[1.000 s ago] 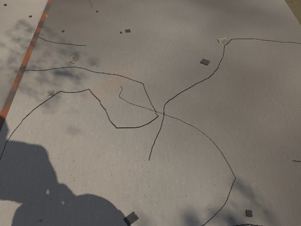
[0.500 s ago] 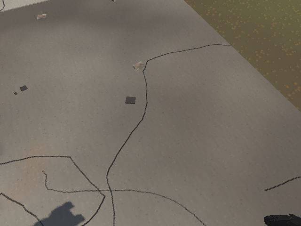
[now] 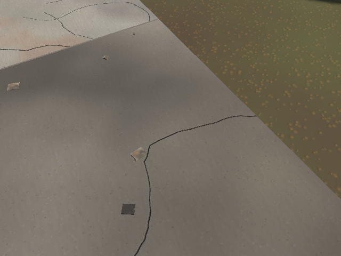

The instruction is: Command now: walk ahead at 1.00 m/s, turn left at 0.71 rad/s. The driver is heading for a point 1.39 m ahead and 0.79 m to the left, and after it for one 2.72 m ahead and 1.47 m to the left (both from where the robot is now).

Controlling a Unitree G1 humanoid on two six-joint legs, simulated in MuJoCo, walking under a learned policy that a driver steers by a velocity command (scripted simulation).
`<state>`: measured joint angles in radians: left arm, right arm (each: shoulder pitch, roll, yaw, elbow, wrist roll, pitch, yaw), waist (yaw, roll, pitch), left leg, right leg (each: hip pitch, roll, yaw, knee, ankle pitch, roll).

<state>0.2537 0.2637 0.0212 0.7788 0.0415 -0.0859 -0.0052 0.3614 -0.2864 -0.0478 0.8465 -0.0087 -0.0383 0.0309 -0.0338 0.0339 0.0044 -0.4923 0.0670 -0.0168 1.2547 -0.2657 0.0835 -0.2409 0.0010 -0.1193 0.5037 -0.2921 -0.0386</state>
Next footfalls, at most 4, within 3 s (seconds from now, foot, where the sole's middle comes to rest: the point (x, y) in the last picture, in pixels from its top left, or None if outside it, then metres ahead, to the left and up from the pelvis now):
0.28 left None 0.44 0.10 -0.77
0.70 right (148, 169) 0.89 0.12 -0.77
1.16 left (53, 158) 0.97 0.57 -0.77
1.60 right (25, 101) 1.37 0.81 -0.77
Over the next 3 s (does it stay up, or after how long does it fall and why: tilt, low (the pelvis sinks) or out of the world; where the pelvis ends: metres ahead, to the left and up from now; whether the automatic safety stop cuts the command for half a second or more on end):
stays up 2.33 1.31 -0.03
